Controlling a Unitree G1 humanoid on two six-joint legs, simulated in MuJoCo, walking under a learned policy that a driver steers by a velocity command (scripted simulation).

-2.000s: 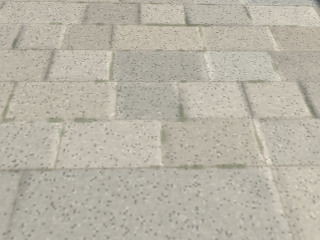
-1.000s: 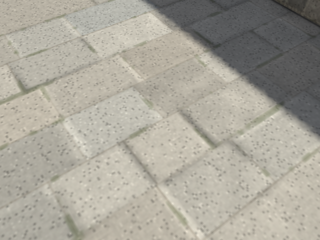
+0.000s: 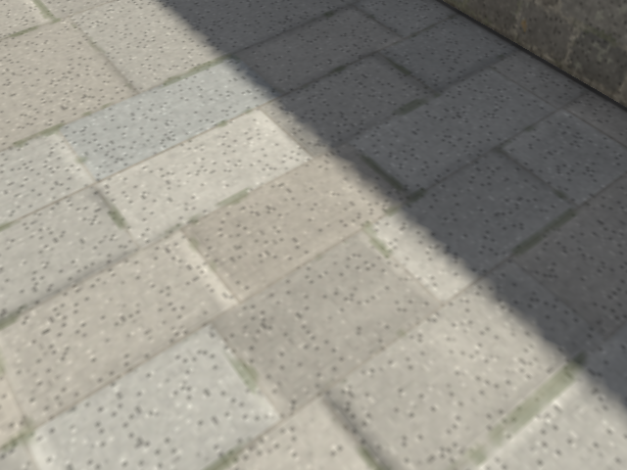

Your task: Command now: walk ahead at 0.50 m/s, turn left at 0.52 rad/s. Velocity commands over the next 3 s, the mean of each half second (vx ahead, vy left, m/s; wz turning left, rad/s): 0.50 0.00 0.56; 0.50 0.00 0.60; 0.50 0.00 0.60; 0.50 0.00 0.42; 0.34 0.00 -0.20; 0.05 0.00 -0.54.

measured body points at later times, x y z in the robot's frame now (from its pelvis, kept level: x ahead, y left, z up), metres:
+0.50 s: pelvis +0.28 -0.03 +0.01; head +0.31 -0.03 +0.46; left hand +0.39 +0.26 -0.08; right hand +0.39 -0.31 -0.12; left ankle +0.11 +0.03 -0.64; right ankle +0.38 -0.11 -0.72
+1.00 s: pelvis +0.50 +0.10 +0.00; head +0.53 +0.13 +0.45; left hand +0.35 +0.33 -0.14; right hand +0.81 +0.02 -0.09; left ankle +0.53 +0.19 -0.72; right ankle +0.42 -0.10 -0.64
